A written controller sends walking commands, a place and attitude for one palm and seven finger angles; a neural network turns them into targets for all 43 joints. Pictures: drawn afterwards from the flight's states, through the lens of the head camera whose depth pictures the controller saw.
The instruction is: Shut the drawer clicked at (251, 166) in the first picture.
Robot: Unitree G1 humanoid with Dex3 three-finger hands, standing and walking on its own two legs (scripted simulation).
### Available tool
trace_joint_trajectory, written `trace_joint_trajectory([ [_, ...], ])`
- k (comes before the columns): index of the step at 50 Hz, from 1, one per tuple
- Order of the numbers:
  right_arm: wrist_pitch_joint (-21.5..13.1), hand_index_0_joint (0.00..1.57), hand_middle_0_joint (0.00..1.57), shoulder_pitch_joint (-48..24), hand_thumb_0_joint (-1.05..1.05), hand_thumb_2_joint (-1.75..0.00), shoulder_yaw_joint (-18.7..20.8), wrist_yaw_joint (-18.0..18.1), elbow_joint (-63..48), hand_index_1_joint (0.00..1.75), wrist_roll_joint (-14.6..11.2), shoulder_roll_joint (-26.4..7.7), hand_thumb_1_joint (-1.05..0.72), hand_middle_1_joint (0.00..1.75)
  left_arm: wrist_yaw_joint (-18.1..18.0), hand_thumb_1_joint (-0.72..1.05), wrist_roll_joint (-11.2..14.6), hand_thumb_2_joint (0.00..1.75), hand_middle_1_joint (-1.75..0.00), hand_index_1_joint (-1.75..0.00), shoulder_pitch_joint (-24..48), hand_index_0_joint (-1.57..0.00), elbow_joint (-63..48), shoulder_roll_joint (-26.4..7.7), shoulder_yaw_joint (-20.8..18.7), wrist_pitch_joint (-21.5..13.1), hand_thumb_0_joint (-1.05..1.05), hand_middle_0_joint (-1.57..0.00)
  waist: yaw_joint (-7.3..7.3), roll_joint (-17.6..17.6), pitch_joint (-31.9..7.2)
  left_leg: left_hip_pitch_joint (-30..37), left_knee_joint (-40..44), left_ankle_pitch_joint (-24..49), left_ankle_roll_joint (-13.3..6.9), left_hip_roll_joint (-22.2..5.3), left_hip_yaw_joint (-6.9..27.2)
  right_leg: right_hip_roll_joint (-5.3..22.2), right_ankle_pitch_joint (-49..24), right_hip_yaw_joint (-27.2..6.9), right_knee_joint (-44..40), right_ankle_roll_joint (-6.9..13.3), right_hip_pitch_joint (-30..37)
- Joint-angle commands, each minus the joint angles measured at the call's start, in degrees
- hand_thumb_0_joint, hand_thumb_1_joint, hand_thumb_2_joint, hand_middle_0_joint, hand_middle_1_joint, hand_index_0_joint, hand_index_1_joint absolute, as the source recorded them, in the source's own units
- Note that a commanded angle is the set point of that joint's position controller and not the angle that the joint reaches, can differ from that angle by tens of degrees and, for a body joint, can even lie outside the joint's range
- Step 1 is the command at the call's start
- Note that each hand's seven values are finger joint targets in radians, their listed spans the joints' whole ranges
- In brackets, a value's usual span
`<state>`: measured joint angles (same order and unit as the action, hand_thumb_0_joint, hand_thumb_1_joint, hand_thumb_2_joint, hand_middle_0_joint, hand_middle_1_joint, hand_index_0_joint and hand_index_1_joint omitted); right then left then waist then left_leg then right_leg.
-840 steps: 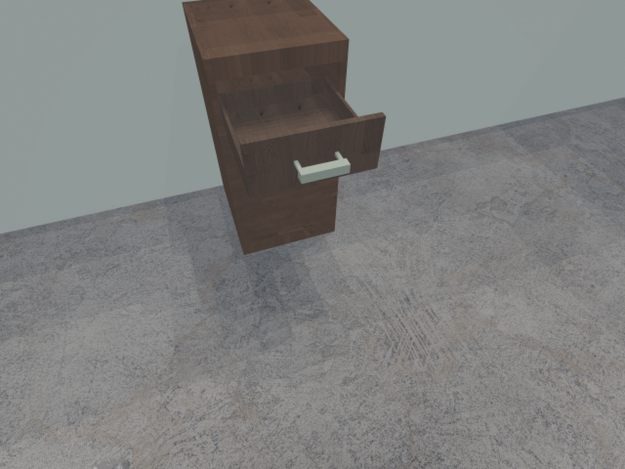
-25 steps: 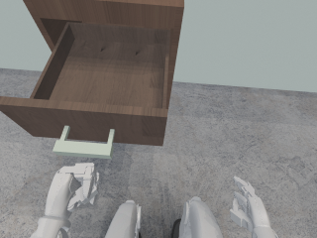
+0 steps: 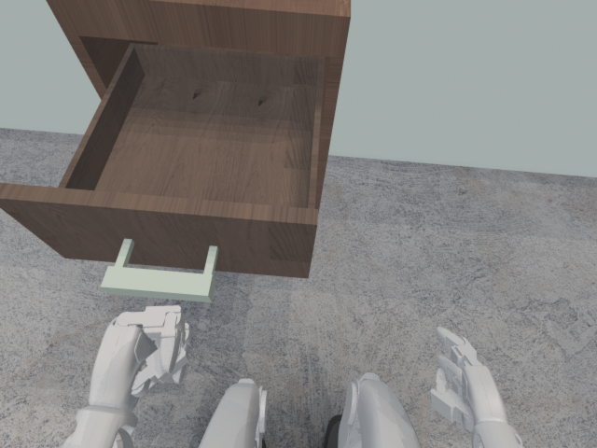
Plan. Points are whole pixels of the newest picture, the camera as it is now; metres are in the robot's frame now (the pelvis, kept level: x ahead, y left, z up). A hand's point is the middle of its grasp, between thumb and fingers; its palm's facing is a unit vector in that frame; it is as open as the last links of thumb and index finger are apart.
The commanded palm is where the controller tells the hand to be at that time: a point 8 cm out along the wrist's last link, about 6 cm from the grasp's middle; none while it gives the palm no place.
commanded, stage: push the drawer shut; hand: left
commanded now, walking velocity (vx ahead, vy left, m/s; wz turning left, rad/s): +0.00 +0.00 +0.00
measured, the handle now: (165, 267) +0.33 +0.19 +0.03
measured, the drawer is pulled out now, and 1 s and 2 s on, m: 0.28 0.19 0.08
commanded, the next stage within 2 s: none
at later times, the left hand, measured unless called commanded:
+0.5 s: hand (189, 323) +0.26 +0.15 +0.02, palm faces -0.07 -1.00 -0.07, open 2.8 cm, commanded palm +0.28 +0.20 +0.04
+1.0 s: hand (199, 264) +0.34 +0.15 +0.03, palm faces -0.07 -1.00 -0.07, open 2.9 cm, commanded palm +0.34 +0.20 +0.04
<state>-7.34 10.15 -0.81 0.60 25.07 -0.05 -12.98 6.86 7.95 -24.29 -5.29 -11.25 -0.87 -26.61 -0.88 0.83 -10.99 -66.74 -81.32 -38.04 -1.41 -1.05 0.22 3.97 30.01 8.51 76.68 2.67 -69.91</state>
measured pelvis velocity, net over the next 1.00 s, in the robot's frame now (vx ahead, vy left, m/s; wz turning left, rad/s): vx -0.02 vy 0.01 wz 0.01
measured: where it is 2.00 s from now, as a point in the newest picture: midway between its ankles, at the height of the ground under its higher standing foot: outside the picture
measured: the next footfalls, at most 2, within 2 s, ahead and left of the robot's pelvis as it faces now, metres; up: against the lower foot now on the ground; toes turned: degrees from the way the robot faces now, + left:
none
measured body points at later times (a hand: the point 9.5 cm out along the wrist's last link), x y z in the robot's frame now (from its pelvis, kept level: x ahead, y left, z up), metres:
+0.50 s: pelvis -0.02 +0.00 +0.00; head +0.10 +0.01 +0.43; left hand +0.26 +0.20 +0.03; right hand +0.18 -0.23 -0.09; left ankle +0.00 +0.10 -0.60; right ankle +0.06 -0.11 -0.60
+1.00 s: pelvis -0.02 +0.01 +0.01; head +0.10 +0.03 +0.44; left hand +0.33 +0.20 +0.03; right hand +0.13 -0.24 -0.09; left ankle +0.00 +0.10 -0.60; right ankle +0.06 -0.11 -0.60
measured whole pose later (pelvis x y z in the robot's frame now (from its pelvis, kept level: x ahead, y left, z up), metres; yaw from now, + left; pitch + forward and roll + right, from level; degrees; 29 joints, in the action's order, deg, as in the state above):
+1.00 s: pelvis -0.02 +0.01 +0.01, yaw +0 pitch +23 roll -2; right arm -6.7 12.4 -2.1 1.2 32.7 -0.1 -15.2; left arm 5.7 7.3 11.9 25.2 -13.3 -3.8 -25.2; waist -3.1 0.7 -9.1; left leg -66.8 -77.6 -33.7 -2.3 0.1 -0.7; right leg 4.6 25.8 7.5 72.8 1.8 -69.7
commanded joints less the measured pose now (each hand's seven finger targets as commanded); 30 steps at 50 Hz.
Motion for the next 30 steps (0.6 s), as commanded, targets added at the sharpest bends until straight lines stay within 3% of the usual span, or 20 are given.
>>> trace_joint_trajectory([
  [1,-2.7,0.20,0.20,0.3,0.00,-0.90,3.3,0.6,-8.3,0.30,-0.6,-8.1,-0.90,0.30,0.2,0.90,1.6,0.90,-1.60,-1.60,2.6,-1.40,-11.4,-4.5,-3.3,-2.9,0.00,-1.40,-1.20,1.0,-17.0,6.6,13.1,17.3,0.1,1.6,2.9,-2.8,-7.8,-6.3,-10.8,-0.5,19.0],
  [4,-2.8,0.20,0.20,0.7,0.00,-0.90,3.3,0.5,-8.0,0.30,-0.5,-8.1,-0.90,0.30,0.2,0.90,2.0,0.90,-1.60,-1.60,4.2,-1.40,-12.2,-5.2,-3.9,-2.5,0.00,-1.40,-0.95,2.0,-18.9,7.6,13.1,19.4,0.2,1.7,2.7,-2.7,-10.3,-6.5,-10.8,-0.6,20.7],
  [8,-2.5,0.20,0.20,0.8,0.00,-0.90,3.2,0.4,-7.5,0.30,-0.5,-8.3,-0.90,0.30,0.1,0.90,2.0,0.90,-1.60,-1.60,6.4,-1.40,-9.7,-4.4,-3.7,-1.6,0.00,-1.40,-1.69,1.0,-18.0,7.3,13.2,20.0,0.1,1.6,2.6,-2.7,-11.7,-6.3,-10.9,-0.8,20.9],
  [14,-3.1,0.20,0.20,0.9,0.00,-0.90,2.9,0.6,-5.8,0.30,-0.2,-9.0,-0.90,0.30,-0.6,0.90,1.5,0.90,-1.60,-1.60,16.4,-1.40,-7.0,-4.6,-2.8,-3.3,0.00,-1.40,-3.46,0.5,-16.1,5.6,12.5,15.3,-0.1,1.5,3.1,-2.7,-5.8,-6.5,-11.4,-0.9,17.4],
  [19,-3.7,0.20,0.20,0.8,0.00,-0.90,2.8,0.9,-4.2,0.30,-0.2,-9.6,-0.90,0.30,-0.8,0.90,0.9,0.90,-1.60,-1.60,25.7,-1.40,-5.6,-5.2,-1.9,-3.9,0.00,-1.40,-3.75,3.7,-17.3,7.5,13.4,13.5,0.0,1.6,3.8,-2.5,-4.3,-6.1,-10.9,-0.7,14.8],
  [30,-3.1,0.20,0.20,0.5,0.00,-0.90,1.9,1.6,-1.9,0.30,-0.8,-10.2,-0.90,0.30,-1.0,0.90,1.5,0.90,-1.60,-1.60,40.6,-1.40,3.9,-6.7,-3.0,0.4,0.00,-1.40,-4.44,1.2,-18.9,6.7,15.5,7.7,-0.4,2.0,3.7,-2.1,-0.1,-7.1,-13.7,-1.2,16.9],
])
